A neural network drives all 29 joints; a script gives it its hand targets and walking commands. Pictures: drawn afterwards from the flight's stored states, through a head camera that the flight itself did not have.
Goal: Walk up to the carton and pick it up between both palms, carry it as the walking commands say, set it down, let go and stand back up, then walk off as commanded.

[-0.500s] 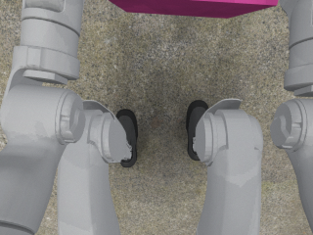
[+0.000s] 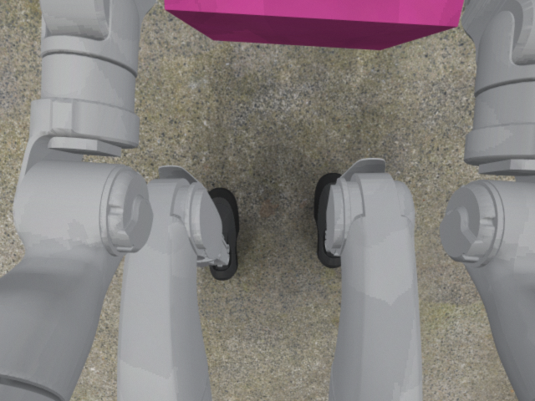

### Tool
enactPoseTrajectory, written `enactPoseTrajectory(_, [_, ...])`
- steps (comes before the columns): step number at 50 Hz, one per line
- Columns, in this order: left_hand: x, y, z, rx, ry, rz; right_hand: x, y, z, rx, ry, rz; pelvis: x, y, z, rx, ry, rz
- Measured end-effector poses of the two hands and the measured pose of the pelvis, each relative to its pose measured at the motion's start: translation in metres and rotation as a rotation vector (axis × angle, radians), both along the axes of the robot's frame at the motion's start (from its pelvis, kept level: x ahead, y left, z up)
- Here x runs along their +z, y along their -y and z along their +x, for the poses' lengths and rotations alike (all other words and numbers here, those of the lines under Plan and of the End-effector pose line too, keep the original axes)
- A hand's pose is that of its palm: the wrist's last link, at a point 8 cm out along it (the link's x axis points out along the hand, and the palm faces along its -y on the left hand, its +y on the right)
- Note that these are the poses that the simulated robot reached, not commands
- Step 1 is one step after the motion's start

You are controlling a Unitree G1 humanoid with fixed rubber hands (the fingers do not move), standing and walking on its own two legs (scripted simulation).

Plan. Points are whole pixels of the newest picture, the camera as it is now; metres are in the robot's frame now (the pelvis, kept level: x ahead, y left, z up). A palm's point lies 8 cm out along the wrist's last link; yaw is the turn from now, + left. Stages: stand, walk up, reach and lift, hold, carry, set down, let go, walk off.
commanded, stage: reach and lift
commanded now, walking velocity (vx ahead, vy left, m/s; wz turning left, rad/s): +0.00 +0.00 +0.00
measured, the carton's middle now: out of the picture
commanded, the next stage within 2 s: none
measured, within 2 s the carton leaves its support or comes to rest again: neither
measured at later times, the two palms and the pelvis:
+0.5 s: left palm out of the picture +0.55 +0.10 -0.02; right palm out of the picture +0.51 -0.23 -0.04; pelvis -0.01 +0.00 +0.05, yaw -1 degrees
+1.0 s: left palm out of the picture +0.53 +0.10 +0.06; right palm out of the picture +0.49 -0.23 +0.03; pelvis -0.02 +0.00 +0.10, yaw -1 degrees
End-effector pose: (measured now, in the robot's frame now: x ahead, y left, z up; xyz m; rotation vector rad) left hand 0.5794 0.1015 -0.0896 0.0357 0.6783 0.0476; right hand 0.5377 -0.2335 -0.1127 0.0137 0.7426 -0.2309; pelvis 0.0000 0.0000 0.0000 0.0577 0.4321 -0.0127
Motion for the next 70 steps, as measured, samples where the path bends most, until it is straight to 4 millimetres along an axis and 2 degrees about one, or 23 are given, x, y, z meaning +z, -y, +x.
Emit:
enactPoseTrajectory(29, [0.085, -0.001, -0.028, -0.022, 0.012, 0.02, 0.084, -0.002, -0.032, -0.016, 0.015, 0.005, 0.055, 0.0, -0.015, -0.012, 0.095, 0.0])
enactPoseTrajectory(70, [0.202, -0.005, -0.065, -0.048, 0.02, 0.022, 0.203, -0.006, -0.076, -0.045, 0.028, 0.001, 0.146, -0.001, -0.017, -0.036, 0.239, -0.006])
